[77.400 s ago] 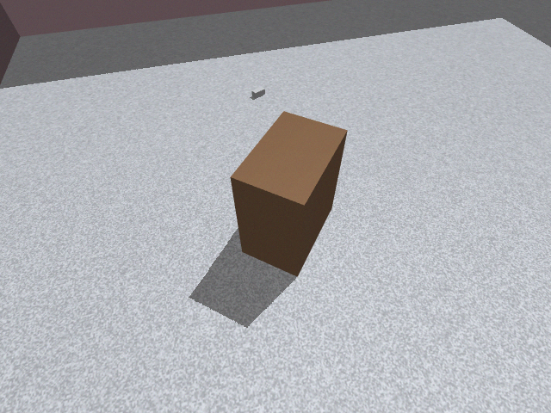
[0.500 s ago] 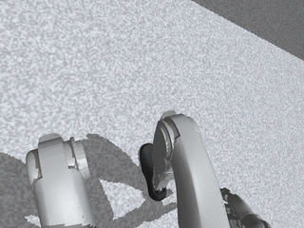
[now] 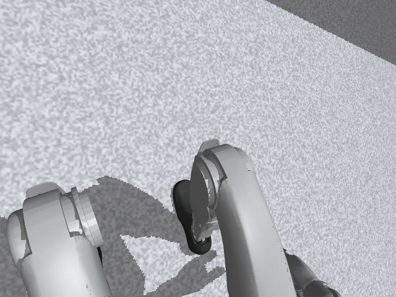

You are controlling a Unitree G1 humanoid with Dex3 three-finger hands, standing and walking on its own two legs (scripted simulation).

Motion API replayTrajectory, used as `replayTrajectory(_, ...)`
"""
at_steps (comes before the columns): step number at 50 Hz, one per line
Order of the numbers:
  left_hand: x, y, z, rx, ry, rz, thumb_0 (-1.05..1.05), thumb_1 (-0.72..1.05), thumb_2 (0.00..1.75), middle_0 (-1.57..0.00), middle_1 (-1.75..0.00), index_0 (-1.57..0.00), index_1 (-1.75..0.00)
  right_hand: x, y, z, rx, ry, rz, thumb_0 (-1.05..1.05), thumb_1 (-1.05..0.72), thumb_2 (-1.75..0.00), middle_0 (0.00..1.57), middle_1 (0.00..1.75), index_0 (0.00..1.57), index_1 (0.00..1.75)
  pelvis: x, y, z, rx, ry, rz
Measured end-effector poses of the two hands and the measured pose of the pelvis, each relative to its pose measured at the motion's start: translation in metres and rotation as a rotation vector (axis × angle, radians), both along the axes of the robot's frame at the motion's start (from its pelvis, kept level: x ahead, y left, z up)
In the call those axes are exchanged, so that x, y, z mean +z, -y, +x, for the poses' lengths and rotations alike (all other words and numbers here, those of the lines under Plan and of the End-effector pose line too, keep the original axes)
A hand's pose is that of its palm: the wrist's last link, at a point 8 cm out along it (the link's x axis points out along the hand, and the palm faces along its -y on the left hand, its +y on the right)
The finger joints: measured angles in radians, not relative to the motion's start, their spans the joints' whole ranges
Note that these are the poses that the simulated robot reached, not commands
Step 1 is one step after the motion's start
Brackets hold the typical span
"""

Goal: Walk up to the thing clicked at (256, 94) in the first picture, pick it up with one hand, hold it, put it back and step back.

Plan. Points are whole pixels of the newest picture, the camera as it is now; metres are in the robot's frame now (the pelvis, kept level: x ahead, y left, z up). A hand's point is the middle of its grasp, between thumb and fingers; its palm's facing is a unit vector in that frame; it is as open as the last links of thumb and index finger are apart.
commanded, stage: rest palm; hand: left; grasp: from above
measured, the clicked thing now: out of the picture +0.48 +0.40 -0.29
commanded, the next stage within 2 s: none
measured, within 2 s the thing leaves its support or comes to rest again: neither
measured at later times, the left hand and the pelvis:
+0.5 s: hand out of the picture +0.47 +0.38 -0.23, palm faces -0.47 -0.12 -0.87, open 14.2 cm; pelvis +0.00 +0.01 -0.01, yaw -2 degrees
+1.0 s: hand out of the picture +0.46 +0.38 -0.24, palm faces -0.45 -0.11 -0.89, open 14.2 cm; pelvis +0.00 +0.01 -0.01, yaw -3 degrees
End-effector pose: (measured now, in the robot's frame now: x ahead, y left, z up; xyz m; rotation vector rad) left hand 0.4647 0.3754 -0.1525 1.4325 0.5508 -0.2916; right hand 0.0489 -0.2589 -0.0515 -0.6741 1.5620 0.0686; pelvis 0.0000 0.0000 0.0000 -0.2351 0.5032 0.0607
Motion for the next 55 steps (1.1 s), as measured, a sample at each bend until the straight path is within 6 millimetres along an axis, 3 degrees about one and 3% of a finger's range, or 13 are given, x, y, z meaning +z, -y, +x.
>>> replayTrajectory(9, -0.005, -0.001, 0.01, -0.001, 0.096, 0.028, 0.0, -0.53, 0.99, -0.11, -0.97, -0.09, -0.98, 0.011, 0.007, 0.004, 0.024, 0.015, -0.058, 0.0, -0.91, -0.9, 0.2, 0.3, 0.2, 0.3, -0.004, -0.003, 0.004, -0.014, 0.0, -0.017)
replayTrajectory(19, -0.016, -0.006, 0.013, 0.073, 0.066, 0.075, 0.0, -0.54, 1.0, -0.09, -0.98, -0.08, -0.99, 0.005, -0.004, 0.011, 0.042, 0.069, -0.013, 0.0, -0.91, -0.9, 0.2, 0.3, 0.2, 0.3, -0.008, -0.007, 0.005, -0.02, 0.0, -0.024)
replayTrajectory(38, -0.03, -0.013, 0.003, 0.043, 0.009, 0.026, 0.0, -0.54, 0.99, -0.09, -1.01, -0.08, -1.01, 0.009, -0.012, 0.017, 0.102, 0.03, -0.007, 0.0, -0.91, -0.91, 0.2, 0.3, 0.2, 0.3, -0.006, -0.009, 0.005, -0.025, 0.023, -0.044)
replayTrajectory(55, -0.027, -0.009, 0.001, 0.04, 0.071, 0.056, 0.0, -0.54, 1.0, -0.08, -1.01, -0.07, -1.01, 0.008, -0.007, 0.019, 0.126, 0.067, -0.008, 0.0, -0.91, -0.91, 0.2, 0.3, 0.2, 0.3, -0.011, -0.009, 0.002, -0.032, 0.043, -0.04)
